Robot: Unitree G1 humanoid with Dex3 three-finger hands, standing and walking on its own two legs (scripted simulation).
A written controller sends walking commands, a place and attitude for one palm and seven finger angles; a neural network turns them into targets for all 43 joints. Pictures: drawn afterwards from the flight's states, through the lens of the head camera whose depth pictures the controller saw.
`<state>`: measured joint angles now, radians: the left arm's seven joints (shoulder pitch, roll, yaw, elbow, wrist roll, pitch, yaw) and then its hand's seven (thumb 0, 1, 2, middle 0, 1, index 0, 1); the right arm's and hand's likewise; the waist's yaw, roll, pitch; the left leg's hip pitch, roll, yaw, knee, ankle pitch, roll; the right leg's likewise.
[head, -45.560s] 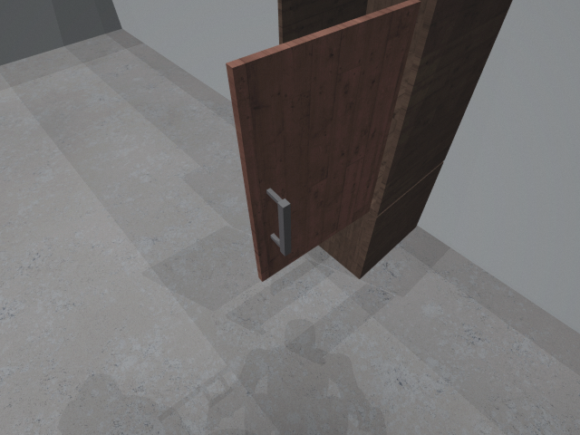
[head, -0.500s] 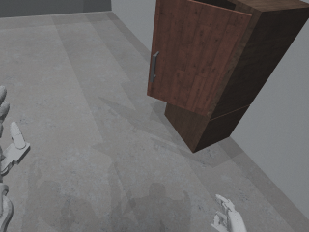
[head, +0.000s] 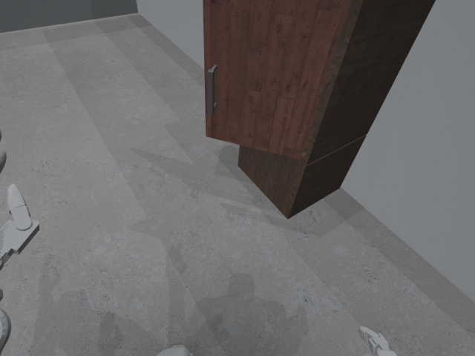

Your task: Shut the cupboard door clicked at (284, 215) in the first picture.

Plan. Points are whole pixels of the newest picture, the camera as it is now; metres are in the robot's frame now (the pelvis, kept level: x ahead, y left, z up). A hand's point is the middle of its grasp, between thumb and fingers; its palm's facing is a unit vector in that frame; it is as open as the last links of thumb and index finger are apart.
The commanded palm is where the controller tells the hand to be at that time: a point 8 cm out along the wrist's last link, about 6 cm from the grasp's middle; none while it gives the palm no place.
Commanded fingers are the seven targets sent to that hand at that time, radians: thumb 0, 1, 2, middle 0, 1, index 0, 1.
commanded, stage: stop stepping back and stand still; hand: left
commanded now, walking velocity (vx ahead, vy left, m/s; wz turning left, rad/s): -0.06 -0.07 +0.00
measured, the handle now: (212, 90) +0.96 +0.11 -0.07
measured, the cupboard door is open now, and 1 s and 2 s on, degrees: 39 39 39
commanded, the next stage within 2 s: let the arm hang, fingers relaxed in 0.46 s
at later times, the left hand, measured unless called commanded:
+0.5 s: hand (68, 208) +0.25 +0.23 +0.17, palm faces +0.36 -0.84 -0.41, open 7.4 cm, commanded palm +0.18 +0.28 +0.21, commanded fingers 0.00 0.90 0.90 -0.20 -0.30 -0.20 -0.30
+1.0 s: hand out of the picture -0.02 +0.19 -0.16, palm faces +0.05 -0.99 -0.14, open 7.2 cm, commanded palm none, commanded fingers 0.00 0.90 0.90 -0.20 -0.30 -0.20 -0.30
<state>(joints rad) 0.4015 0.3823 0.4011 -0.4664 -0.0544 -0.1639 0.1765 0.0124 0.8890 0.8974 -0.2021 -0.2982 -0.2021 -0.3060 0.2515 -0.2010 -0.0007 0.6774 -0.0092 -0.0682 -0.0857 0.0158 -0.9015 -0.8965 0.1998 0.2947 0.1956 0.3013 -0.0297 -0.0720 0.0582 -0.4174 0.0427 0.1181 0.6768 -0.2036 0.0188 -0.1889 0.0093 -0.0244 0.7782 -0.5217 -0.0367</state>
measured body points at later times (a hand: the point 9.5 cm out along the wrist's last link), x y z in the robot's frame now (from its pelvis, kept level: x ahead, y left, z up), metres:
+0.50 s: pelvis +0.04 -0.02 +0.02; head +0.06 +0.01 +0.47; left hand +0.23 +0.27 +0.20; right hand +0.22 -0.26 -0.04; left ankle +0.06 +0.12 -0.71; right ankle -0.05 -0.09 -0.71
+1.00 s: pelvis +0.00 +0.02 +0.02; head +0.04 +0.06 +0.47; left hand -0.02 +0.25 -0.15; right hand +0.04 -0.22 -0.11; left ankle +0.06 +0.12 -0.71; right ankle -0.05 -0.08 -0.71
